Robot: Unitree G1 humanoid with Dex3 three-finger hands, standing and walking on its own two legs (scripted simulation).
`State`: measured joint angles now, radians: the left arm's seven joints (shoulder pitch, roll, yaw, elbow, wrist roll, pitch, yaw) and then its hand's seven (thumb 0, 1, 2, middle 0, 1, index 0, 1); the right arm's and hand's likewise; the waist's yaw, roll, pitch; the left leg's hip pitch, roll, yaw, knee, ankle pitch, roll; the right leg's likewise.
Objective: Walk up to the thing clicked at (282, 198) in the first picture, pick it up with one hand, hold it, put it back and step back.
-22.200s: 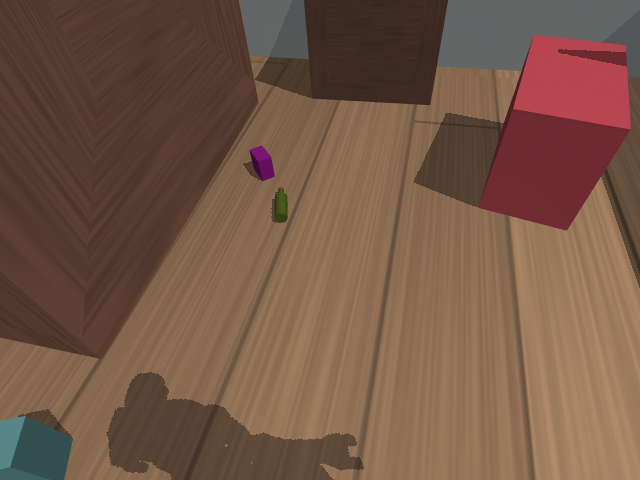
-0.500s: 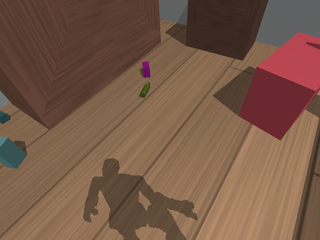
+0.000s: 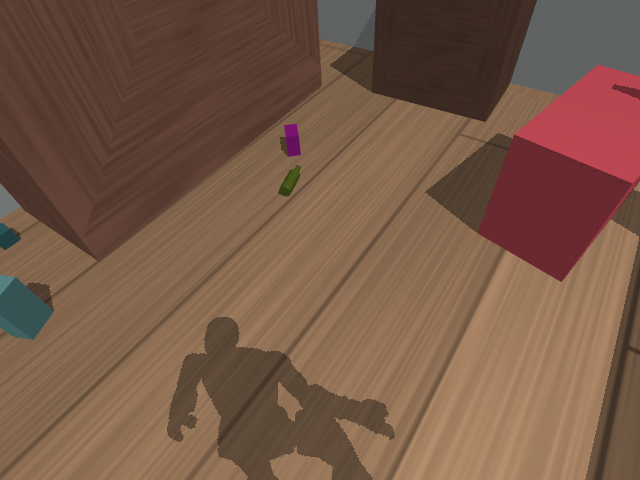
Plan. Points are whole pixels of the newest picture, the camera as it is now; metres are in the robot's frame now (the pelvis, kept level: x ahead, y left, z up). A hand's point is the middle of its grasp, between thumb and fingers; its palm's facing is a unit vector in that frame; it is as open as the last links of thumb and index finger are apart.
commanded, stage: walk up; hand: left
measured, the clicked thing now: (291, 179) +1.53 +0.22 -0.75
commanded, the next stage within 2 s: none
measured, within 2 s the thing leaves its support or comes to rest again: neither
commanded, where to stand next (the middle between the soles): +1.09 +0.00 m, yaw +0 degrees
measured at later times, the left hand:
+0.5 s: hand out of the picture +0.14 +0.24 -0.14, palm faces +0.04 -0.91 -0.42, open 7.4 cm
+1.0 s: hand (213, 299) +0.46 +0.25 -0.15, palm faces -0.03 -0.94 -0.34, open 7.4 cm
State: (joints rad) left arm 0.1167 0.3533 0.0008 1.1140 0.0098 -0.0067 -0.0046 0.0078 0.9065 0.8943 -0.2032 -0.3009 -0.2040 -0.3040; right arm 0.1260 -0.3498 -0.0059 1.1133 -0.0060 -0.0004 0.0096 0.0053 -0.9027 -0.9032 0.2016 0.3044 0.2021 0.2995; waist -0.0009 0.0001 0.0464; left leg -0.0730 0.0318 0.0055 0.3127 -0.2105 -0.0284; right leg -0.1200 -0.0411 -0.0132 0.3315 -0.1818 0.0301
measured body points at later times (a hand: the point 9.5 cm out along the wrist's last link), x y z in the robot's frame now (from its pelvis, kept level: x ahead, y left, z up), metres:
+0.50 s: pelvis +0.14 -0.05 -0.01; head +0.15 -0.07 +0.44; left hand +0.14 +0.28 -0.11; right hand +0.22 -0.37 -0.14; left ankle +0.22 +0.09 -0.70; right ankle +0.06 -0.15 -0.75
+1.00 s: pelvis +0.38 -0.02 -0.01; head +0.39 +0.00 +0.44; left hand +0.46 +0.30 -0.12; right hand +0.45 -0.34 -0.10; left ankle +0.35 +0.07 -0.75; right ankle +0.49 -0.19 -0.69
